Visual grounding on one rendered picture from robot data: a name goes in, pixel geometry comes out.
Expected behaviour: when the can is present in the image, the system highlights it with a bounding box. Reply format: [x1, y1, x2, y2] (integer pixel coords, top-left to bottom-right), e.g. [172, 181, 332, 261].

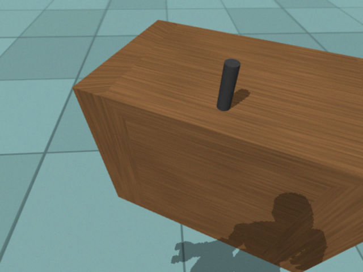
[217, 59, 240, 111]

